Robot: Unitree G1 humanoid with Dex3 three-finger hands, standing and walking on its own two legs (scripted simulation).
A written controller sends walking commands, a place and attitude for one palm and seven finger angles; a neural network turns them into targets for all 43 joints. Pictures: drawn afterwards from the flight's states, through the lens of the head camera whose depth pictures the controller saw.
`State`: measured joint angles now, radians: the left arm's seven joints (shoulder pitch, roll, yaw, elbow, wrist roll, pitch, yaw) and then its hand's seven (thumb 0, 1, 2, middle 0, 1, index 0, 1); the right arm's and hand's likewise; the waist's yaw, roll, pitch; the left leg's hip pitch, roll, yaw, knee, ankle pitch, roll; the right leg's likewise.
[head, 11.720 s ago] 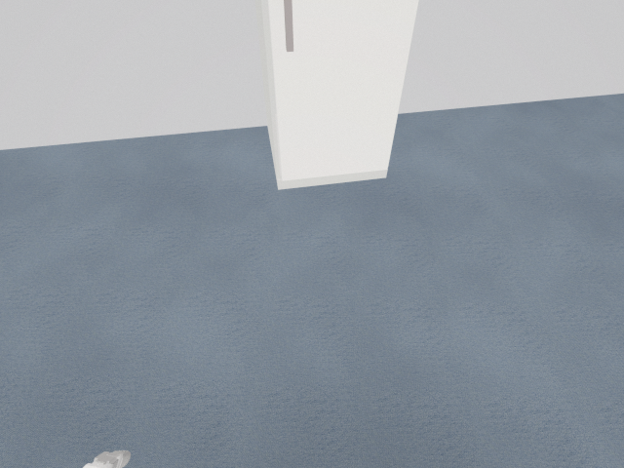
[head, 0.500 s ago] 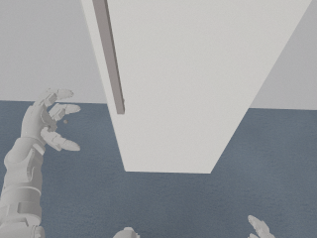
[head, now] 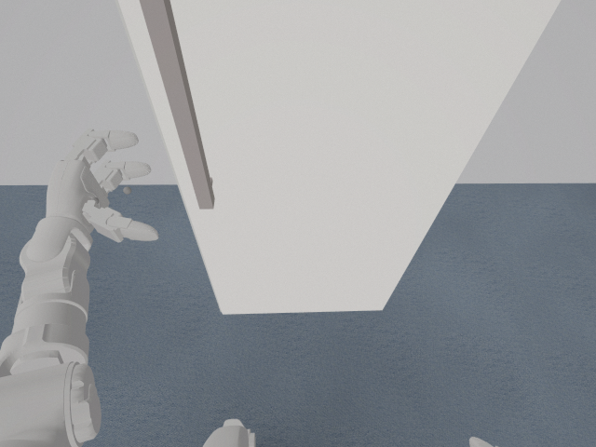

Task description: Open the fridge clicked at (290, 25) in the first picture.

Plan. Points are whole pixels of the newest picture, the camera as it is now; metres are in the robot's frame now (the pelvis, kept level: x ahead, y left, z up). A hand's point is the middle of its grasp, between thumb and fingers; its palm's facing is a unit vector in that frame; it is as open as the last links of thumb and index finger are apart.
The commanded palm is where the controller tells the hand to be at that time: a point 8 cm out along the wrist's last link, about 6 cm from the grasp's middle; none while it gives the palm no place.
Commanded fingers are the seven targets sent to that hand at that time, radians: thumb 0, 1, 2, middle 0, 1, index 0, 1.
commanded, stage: move the hooked fingers beside the handle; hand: left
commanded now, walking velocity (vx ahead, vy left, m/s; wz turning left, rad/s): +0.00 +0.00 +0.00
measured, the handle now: (186, 105) +0.52 +0.16 +0.16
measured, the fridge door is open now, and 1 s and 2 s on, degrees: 0 0 0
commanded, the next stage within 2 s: feel for the door with the fingertips in 1.14 s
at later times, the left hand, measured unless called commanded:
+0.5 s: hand (158, 164) +0.47 +0.21 +0.11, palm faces +0.05 -1.00 +0.00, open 13.9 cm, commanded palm +0.43 +0.27 +0.10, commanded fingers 0.00 -0.50 0.30 -0.30 -1.20 -0.30 -1.20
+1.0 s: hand (142, 178) +0.44 +0.22 +0.11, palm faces +0.05 -1.00 +0.01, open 13.9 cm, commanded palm +0.42 +0.27 +0.10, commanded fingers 0.00 -0.50 0.30 -0.30 -1.20 -0.30 -1.20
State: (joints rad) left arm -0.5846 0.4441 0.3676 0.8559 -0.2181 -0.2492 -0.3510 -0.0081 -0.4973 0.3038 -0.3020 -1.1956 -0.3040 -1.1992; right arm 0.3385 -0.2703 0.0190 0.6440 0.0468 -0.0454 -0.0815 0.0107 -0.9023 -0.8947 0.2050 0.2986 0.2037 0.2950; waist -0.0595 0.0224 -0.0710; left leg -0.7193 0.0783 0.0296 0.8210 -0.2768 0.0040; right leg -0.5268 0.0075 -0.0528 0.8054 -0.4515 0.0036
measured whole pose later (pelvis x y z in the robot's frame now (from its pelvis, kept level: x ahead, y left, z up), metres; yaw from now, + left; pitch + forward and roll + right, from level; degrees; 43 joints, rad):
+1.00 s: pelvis +0.00 -0.01 -0.01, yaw +0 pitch +11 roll -2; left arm -0.68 0.46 0.37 0.99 -0.19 -0.31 -0.32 -0.01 -0.50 0.30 -0.30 -1.20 -0.30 -1.20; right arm 0.31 -0.27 0.01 0.63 0.05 0.03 -0.07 0.01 -0.90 -0.89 0.20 0.30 0.20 0.29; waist -0.07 0.02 -0.09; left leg -0.76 0.09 0.02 0.85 -0.29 -0.01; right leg -0.57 0.02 -0.06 0.85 -0.48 -0.01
